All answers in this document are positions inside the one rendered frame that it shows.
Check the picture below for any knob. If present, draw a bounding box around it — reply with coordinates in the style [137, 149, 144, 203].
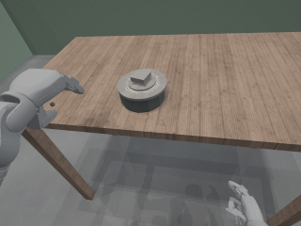
[130, 69, 151, 85]

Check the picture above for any robot right hand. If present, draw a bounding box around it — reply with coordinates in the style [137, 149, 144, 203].
[226, 181, 264, 226]

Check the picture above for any left robot forearm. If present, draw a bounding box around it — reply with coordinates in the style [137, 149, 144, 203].
[0, 91, 38, 186]

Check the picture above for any pot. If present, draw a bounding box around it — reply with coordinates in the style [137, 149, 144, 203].
[119, 91, 165, 113]

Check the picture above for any table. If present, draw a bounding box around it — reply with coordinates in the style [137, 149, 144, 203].
[22, 32, 301, 226]

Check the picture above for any robot left hand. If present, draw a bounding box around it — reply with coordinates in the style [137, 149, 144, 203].
[8, 68, 85, 130]

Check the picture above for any lid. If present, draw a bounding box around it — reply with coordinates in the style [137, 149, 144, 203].
[117, 69, 167, 102]

